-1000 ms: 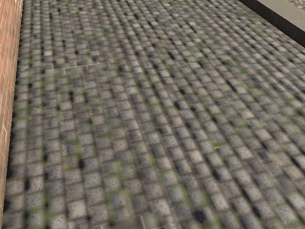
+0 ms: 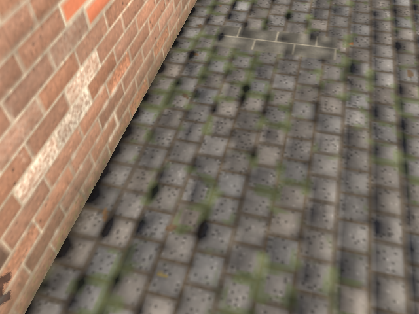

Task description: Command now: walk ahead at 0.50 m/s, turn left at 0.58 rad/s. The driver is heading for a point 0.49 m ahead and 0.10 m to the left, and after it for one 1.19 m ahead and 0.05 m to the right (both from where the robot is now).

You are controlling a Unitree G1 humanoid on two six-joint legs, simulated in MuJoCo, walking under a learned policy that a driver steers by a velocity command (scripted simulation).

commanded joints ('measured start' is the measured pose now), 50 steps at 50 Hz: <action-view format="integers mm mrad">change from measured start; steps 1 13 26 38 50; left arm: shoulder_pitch -37 -299 -147 -53 -105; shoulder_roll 175 167 159 288 172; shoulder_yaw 64 69 72 80 34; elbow -142 -278 -200 -74 -142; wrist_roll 13 -17 20 -25 -28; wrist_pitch -17 9 -7 36 69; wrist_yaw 18 4 -9 -28 -23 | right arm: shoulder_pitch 54 226 209 -81 178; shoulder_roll -116 -182 -129 -99 -165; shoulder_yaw -39 -62 -63 -19 -29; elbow -62 -33 -90 -214 -73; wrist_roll -2 23 6 2 -28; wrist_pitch -13 7 34 -3 -40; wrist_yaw -23 -64 -34 11 -27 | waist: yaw -15 -45 -27 39 -49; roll -49 89 -120 -73 105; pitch -44 -53 11 129 8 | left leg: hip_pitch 312 147 -271 -140 316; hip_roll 304 229 228 206 438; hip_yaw -434 -451 -107 14 -156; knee -292 -142 636 39 -370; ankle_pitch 252 -43 -38 4 138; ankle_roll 244 77 -120 -100 92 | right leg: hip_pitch -342 41 275 378 -268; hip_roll -76 19 -207 -255 -95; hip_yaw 73 68 90 22 39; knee -37 -797 -1109 -1108 -151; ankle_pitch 90 373 489 562 114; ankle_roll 21 32 -168 -232 3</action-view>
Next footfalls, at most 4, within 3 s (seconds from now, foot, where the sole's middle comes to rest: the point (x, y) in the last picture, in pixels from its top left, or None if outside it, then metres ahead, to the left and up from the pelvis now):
0.30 right None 0.35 -0.15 -0.76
0.84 left None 0.47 0.17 -0.76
1.34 right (253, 228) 0.79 -0.06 -0.76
1.90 left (210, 165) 1.07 0.10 -0.76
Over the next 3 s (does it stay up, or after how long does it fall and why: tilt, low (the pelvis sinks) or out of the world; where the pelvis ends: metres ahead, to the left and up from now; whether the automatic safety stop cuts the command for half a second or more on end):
stays up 1.15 -0.06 0.02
